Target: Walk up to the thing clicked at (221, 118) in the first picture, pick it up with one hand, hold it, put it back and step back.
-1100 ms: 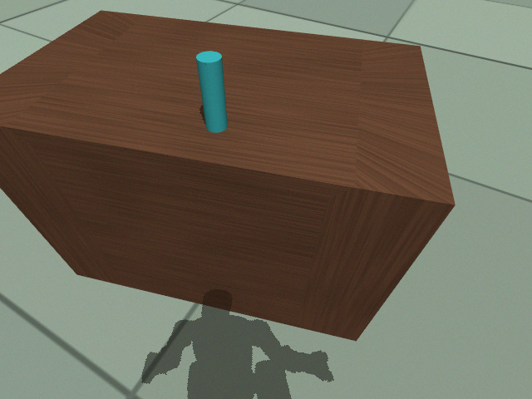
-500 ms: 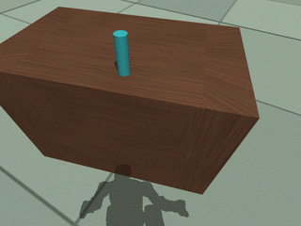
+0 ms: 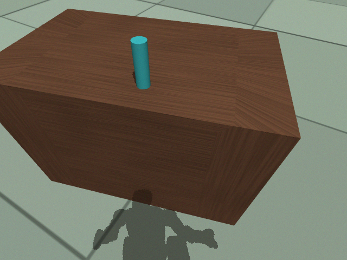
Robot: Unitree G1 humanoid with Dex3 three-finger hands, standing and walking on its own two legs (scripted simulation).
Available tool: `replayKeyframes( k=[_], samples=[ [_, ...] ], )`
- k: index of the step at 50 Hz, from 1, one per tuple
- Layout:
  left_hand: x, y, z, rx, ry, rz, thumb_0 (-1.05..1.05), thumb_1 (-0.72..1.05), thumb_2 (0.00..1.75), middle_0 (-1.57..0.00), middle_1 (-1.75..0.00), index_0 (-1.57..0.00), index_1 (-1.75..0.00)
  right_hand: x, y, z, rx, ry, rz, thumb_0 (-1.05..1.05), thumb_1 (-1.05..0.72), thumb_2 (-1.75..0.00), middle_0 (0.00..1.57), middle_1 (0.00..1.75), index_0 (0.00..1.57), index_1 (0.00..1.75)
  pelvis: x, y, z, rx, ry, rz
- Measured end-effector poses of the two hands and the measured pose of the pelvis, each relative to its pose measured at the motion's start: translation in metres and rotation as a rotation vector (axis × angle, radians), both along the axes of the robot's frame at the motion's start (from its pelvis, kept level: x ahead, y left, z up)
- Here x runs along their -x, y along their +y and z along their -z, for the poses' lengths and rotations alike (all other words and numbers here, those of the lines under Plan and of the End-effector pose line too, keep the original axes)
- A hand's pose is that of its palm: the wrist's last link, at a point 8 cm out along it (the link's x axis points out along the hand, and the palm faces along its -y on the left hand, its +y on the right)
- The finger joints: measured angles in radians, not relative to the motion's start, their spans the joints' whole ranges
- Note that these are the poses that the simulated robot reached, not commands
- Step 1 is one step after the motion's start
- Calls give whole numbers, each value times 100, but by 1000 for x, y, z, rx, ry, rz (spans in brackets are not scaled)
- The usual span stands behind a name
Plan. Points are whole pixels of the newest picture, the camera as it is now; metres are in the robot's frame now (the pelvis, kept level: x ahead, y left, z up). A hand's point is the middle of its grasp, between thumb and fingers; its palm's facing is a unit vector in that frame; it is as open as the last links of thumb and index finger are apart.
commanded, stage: stand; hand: left
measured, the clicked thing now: (141, 64) +0.67 +0.11 +0.10
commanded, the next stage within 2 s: walk up in 0.02 s
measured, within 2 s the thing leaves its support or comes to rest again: neither
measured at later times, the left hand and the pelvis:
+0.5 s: hand (47, 258) +0.16 +0.33 -0.16, palm faces -0.18 -0.91 -0.37, open 7.4 cm; pelvis +0.10 +0.05 -0.01, yaw -7 degrees
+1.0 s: hand (94, 191) +0.36 +0.26 -0.18, palm faces -0.25 -0.91 -0.33, open 7.3 cm; pelvis +0.17 +0.05 -0.03, yaw -12 degrees
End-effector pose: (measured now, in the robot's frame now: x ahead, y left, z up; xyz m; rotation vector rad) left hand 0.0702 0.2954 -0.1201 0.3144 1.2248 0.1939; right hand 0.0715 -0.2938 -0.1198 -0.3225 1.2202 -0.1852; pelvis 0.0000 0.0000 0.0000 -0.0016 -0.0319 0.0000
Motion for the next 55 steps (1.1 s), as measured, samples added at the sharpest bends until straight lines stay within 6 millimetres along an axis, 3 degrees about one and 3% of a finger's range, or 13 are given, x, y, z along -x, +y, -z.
replayKeyframes(
  k=[6,12,15,20,27,33,37,41,46,55],
  samples=[
    [2,11,-1,-6,-31,11,1,90,90,-21,-30,-21,-30,-6,-7,-1,7,-40,2,0,-90,-89,20,30,20,30,-8,5,6,5,0,25],
    [16,49,2,-31,40,4,1,90,90,-21,-30,-21,-30,-20,-3,-11,53,-45,-5,0,-90,-89,20,30,20,30,-27,29,10,21,-3,55],
    [10,72,13,-45,103,23,1,90,90,-21,-30,-21,-30,-24,4,-13,85,-82,18,0,-90,-89,20,30,20,30,-40,43,19,5,-11,78],
    [-34,82,8,-44,102,77,1,91,90,-20,-30,-21,-30,-11,18,-19,80,-54,103,0,-90,-89,20,30,20,30,-68,51,12,-1,-18,100],
    [-123,70,-4,-39,18,178,1,91,90,-20,-30,-21,-30,-8,30,-11,42,12,157,0,-90,-89,20,30,20,30,-109,50,9,-6,-23,129],
    [-205,36,2,-63,-81,243,1,91,90,-20,-30,-21,-30,-33,23,25,0,32,211,0,-90,-89,20,30,21,30,-141,35,30,-7,-28,152],
    [-242,11,1,-38,-151,272,1,91,90,-20,-30,-21,-30,-61,24,34,-14,22,216,0,-90,-89,20,30,20,30,-149,32,31,-4,-25,172],
    [-267,-3,0,-14,-186,303,1,91,90,-21,-30,-21,-30,-83,26,30,-12,-8,199,0,-90,-89,20,30,20,30,-157,34,28,-11,-9,184],
    [-286,1,12,20,-197,309,1,90,90,-21,-30,-21,-30,-90,24,21,48,-20,204,0,-90,-89,20,30,20,30,-163,43,34,-12,-1,199],
    [-282,22,24,11,-89,273,1,91,90,-21,-30,-21,-30,-77,12,-8,135,4,234,0,-90,-89,20,30,21,30,-172,43,25,8,14,232]
  ],
)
